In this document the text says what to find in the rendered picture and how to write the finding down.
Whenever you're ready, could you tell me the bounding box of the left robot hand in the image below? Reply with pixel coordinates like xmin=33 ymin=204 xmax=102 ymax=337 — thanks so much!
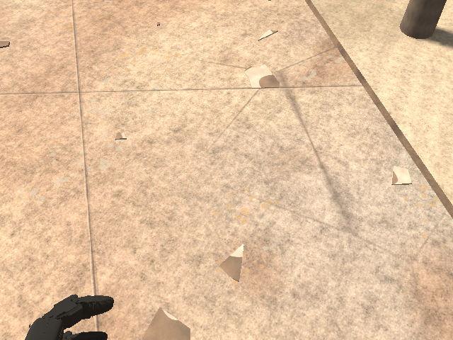
xmin=25 ymin=294 xmax=114 ymax=340

